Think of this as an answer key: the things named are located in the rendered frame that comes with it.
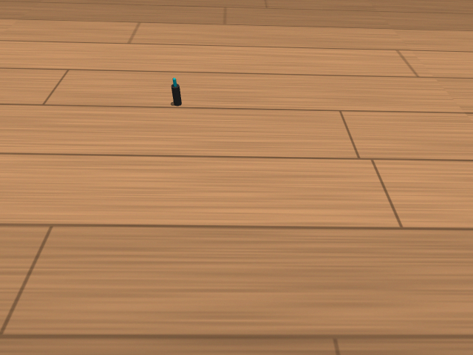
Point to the bottle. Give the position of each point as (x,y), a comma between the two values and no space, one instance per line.
(176,93)

